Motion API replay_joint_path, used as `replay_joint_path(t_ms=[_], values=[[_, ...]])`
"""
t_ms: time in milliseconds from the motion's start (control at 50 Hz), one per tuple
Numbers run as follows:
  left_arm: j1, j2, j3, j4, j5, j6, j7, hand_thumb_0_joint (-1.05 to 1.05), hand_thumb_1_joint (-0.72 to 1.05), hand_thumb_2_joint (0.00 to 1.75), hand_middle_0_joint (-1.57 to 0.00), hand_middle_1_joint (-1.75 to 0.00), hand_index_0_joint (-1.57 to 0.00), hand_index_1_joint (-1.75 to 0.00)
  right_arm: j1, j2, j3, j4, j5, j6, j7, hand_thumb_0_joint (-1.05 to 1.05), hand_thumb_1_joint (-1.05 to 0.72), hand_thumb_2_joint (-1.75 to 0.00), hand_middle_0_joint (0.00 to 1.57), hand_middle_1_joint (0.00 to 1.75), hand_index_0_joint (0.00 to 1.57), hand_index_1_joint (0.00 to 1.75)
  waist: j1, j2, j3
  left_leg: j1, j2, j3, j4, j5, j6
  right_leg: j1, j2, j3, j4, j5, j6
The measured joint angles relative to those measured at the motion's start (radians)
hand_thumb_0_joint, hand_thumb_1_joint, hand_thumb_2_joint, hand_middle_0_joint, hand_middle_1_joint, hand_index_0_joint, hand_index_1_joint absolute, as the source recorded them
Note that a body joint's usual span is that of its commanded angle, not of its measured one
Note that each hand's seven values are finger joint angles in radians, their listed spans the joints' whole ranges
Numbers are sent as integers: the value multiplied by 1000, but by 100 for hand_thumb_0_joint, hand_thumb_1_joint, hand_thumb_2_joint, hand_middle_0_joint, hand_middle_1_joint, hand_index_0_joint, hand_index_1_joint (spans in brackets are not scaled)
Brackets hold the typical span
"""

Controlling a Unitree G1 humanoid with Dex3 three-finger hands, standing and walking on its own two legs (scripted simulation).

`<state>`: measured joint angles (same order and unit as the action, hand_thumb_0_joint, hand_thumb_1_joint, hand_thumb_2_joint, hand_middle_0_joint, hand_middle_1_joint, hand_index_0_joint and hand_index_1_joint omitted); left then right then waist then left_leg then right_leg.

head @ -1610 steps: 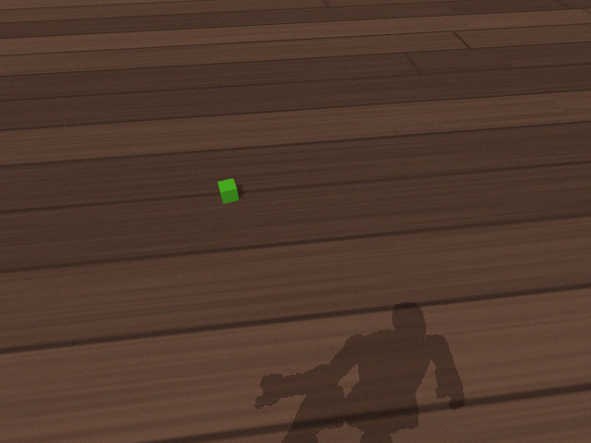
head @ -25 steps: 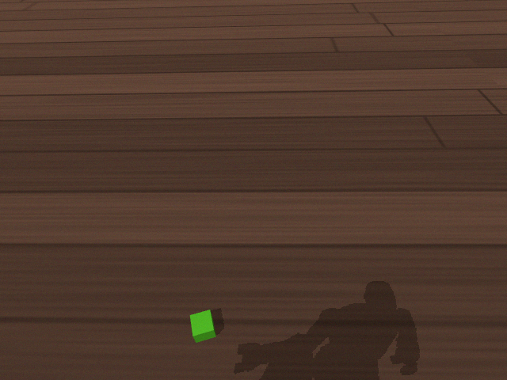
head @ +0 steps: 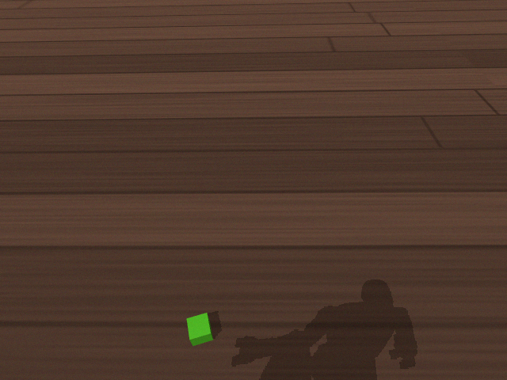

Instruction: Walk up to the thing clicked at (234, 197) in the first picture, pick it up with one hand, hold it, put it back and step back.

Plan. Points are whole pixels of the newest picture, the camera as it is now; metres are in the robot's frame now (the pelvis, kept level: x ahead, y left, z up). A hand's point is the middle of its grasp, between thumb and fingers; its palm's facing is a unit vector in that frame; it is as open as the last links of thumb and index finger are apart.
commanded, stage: stand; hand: left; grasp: from above
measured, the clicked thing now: (200, 329) +0.43 +0.23 -0.74
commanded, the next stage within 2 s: step back in 0.52 s
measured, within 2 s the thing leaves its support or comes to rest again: neither
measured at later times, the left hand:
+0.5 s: hand out of the picture +0.07 +0.25 -0.16, palm faces +0.00 -0.94 -0.34, open 7.4 cm
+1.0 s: hand out of the picture +0.08 +0.30 -0.18, palm faces -0.04 -0.93 -0.36, open 7.4 cm
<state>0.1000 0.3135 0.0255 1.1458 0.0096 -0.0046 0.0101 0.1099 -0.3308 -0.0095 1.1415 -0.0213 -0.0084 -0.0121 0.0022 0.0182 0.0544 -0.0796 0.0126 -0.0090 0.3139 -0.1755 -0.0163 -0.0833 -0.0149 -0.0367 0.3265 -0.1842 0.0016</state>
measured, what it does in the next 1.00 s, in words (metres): lifts its right foot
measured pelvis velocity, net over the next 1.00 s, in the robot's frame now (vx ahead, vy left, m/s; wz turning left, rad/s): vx -0.07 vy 0.05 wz -0.01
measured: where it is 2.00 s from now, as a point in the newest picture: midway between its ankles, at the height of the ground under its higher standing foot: outside the picture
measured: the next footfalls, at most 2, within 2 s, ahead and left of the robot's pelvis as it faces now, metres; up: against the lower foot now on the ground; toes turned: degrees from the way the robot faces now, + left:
right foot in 1.22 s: -0.08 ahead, -0.08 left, +0.00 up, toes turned -1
left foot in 1.58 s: -0.18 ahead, +0.17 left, +0.00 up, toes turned -3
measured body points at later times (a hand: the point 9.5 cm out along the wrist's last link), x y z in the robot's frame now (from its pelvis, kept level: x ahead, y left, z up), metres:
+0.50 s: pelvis +0.00 +0.00 +0.00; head +0.01 -0.01 +0.45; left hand +0.07 +0.29 -0.13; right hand +0.07 -0.30 -0.14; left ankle +0.00 +0.13 -0.75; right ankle +0.00 -0.12 -0.75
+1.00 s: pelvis -0.07 +0.05 -0.02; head +0.02 +0.07 +0.42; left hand +0.08 +0.35 -0.15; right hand -0.01 -0.27 -0.13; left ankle -0.06 +0.13 -0.75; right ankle -0.09 -0.09 -0.68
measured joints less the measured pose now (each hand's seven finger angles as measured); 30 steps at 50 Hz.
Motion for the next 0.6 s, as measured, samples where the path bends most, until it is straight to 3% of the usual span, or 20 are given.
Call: replay_joint_path(t_ms=[520, 600], values=[[13, 11, -8, -3, -2, -1, -8, 1, 91, 90, -21, -30, -20, -30, 8, -8, 6, 1, 3, 1, 6, 0, -90, -89, 20, 30, 21, 30, -1, -3, 2, -4, 3, 0, -9, 4, -4, -9, 3, 0, -1, 0, -5], [-3, 21, 16, -44, -16, 5, -7, 1, 90, 90, -21, -30, -20, -30, -19, -23, -3, -36, 18, 18, 15, 0, -90, -89, 20, 30, 21, 30, -8, 5, 39, -78, 10, -6, 90, -29, -1, -64, 9, -5, 61, -16, -10]])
